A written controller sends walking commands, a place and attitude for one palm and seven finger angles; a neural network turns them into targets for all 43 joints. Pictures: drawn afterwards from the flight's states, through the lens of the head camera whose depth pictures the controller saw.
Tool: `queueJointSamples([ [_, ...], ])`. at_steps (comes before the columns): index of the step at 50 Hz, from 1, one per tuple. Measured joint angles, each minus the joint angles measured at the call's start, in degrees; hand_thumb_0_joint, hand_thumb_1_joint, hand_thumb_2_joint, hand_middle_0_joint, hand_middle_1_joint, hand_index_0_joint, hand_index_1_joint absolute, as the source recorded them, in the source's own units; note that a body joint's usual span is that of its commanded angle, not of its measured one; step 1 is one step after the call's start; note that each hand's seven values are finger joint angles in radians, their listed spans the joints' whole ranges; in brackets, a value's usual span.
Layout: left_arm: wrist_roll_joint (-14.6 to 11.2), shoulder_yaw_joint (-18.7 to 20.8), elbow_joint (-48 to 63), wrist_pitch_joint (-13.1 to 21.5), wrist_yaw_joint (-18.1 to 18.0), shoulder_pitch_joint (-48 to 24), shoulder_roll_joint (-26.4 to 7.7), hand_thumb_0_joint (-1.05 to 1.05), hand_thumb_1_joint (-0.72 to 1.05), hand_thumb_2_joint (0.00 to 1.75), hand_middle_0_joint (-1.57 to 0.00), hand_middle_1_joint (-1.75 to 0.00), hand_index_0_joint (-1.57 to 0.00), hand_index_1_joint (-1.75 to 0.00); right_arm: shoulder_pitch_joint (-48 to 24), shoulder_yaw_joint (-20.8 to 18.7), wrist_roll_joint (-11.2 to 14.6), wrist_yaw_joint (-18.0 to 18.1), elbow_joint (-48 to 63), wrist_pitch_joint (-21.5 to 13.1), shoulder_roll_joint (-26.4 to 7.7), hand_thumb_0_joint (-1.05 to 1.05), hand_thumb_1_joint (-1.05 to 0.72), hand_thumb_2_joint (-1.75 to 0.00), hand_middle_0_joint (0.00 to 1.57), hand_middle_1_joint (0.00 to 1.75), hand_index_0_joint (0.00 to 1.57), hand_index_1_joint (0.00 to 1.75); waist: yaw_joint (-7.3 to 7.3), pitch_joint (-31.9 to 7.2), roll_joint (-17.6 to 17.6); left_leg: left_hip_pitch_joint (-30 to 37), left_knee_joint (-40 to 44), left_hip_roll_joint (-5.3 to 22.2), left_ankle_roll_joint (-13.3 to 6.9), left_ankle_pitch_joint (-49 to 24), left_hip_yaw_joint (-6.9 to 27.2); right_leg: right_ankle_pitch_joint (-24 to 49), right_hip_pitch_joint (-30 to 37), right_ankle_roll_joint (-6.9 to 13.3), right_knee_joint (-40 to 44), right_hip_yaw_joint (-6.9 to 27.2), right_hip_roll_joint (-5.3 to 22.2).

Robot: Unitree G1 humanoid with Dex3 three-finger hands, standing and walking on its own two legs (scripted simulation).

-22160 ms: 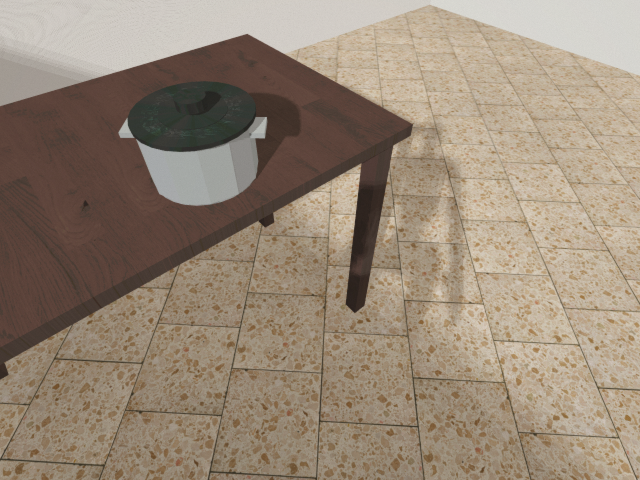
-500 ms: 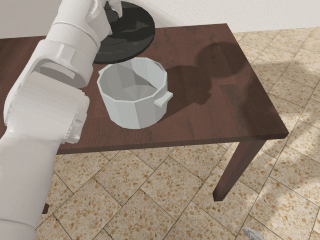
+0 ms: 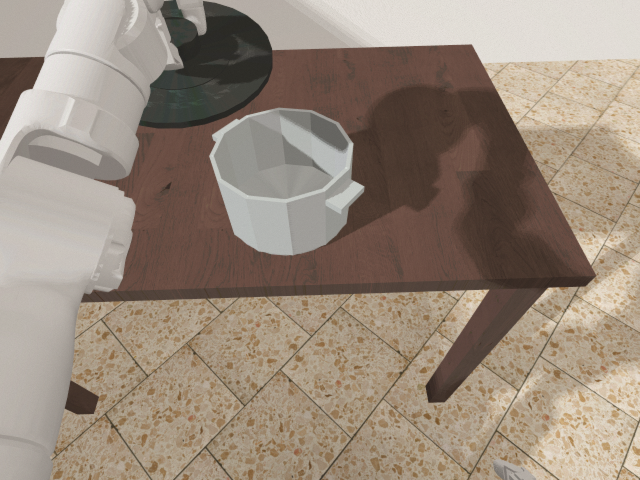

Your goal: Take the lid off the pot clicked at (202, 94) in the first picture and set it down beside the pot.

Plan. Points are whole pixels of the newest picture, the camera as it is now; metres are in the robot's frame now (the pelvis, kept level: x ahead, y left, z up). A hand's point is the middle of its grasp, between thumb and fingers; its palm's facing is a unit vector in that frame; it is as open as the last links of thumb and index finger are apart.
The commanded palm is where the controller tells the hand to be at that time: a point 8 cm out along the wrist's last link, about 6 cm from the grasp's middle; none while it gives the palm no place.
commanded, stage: move the lid sideways beside the pot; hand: left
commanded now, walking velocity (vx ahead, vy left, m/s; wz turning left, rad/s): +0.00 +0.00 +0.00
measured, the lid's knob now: (174, 39) +0.53 +0.14 +0.27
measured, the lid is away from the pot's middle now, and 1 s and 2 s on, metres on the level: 0.11 0.23 0.23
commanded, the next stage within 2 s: lower the lid onto the table in 1.26 s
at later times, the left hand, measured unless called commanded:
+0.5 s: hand (99, 38) +0.49 +0.20 +0.29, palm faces -0.18 -0.05 -0.98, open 8.5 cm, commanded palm +0.48 +0.19 +0.36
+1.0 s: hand (43, 54) +0.49 +0.26 +0.28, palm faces -0.22 -0.07 -0.97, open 8.5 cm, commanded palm +0.50 +0.25 +0.36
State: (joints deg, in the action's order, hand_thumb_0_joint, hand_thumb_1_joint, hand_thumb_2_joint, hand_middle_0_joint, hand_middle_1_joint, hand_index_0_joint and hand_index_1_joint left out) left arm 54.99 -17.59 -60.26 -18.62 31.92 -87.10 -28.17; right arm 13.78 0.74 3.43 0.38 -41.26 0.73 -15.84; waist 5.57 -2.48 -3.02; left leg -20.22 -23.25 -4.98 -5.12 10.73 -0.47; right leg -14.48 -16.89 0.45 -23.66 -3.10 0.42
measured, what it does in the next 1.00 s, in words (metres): stands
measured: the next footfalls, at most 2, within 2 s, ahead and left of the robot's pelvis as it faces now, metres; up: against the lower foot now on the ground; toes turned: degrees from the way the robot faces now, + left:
none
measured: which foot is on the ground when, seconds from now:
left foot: down 0.00-1.00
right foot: down 0.00-1.00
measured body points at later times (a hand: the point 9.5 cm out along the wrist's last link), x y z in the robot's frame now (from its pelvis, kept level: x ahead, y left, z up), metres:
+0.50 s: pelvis +0.00 +0.01 +0.00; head +0.04 +0.00 +0.45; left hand +0.50 +0.20 +0.35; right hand +0.07 -0.26 -0.13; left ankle +0.00 +0.06 -0.74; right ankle -0.04 -0.11 -0.74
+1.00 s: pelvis +0.00 +0.01 +0.00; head +0.06 +0.01 +0.45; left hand +0.50 +0.26 +0.33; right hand +0.05 -0.27 -0.12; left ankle +0.00 +0.06 -0.74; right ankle -0.04 -0.11 -0.74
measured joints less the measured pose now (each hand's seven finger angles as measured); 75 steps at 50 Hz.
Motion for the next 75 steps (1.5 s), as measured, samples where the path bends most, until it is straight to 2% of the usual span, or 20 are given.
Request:
queueJointSamples([
  [26,0.92,1.45,3.89,3.87,1.50,2.70,-6.59,-0.02,0.15,0.92,-0.66,-0.94,-0.58,-0.84,1.38,-0.34,0.16,0.16,0.58,1.90,-0.27,0.00,-0.91,-0.90,0.20,0.30,0.20,0.30,-0.31,0.21,0.14,-0.76,-0.56,-0.37,-0.43,-0.26,0.52,0.51,-0.13,-0.40,0.37,-0.53,0.31],
  [31,1.06,2.18,0.74,4.03,1.56,1.78,-7.21,-0.02,0.15,0.92,-0.66,-0.94,-0.58,-0.84,0.95,0.22,0.61,0.33,0.29,2.74,-0.24,0.00,-0.91,-0.90,0.20,0.30,0.20,0.30,-0.16,0.17,0.23,-0.72,-0.75,-0.23,-0.52,-0.17,0.38,0.62,-0.05,-0.46,0.39,-0.37,0.17],
  [43,1.93,2.56,-1.23,5.97,1.64,2.50,-11.97,-0.02,0.15,0.92,-0.66,-0.94,-0.58,-0.84,1.49,0.72,1.12,1.56,0.49,2.95,-0.67,0.00,-0.91,-0.90,0.20,0.30,0.20,0.30,0.73,1.02,1.03,-0.98,-1.36,0.38,-0.37,0.31,0.35,1.00,0.28,-0.26,1.23,-0.29,-0.48],
  [50,2.01,3.58,0.50,7.73,2.14,3.87,-14.81,-0.02,0.15,0.91,-0.66,-0.94,-0.58,-0.84,2.66,0.24,1.15,1.99,-0.06,2.78,-1.09,0.00,-0.91,-0.90,0.20,0.30,0.20,0.30,0.55,1.18,1.03,-0.94,-1.46,0.43,-0.46,0.83,0.46,0.94,0.74,-0.38,2.03,-0.34,-0.58],
  [59,2.13,4.48,2.75,8.69,2.90,4.26,-16.54,-0.02,0.16,0.91,-0.66,-0.94,-0.58,-0.84,2.75,-0.17,0.97,1.42,-0.03,3.31,-1.08,0.00,-0.91,-0.90,0.20,0.30,0.20,0.30,0.15,1.35,0.67,-1.50,-1.58,0.07,-0.67,1.20,0.79,0.61,0.47,-0.54,2.25,-0.65,-0.29],
  [69,1.80,3.91,5.67,8.22,3.49,4.40,-15.61,-0.02,0.16,0.91,-0.66,-0.94,-0.58,-0.84,1.45,-0.42,0.83,0.20,1.09,4.39,-0.42,0.00,-0.91,-0.90,0.20,0.30,0.20,0.30,-0.63,0.92,0.18,-2.27,-1.69,-0.41,-0.89,1.05,1.21,0.37,-0.28,-0.63,1.80,-0.98,0.13],
  [75,1.67,4.12,1.20,5.38,3.04,2.48,-13.49,-0.02,0.16,0.92,-0.66,-0.94,-0.57,-0.84,0.16,0.20,1.13,-0.12,1.25,4.12,-0.41,0.00,-0.91,-0.90,0.20,0.30,0.20,0.30,-0.60,0.87,-0.09,-2.67,-1.90,-0.51,-0.94,0.81,1.20,0.43,-0.81,-0.85,1.29,-0.96,0.24],
])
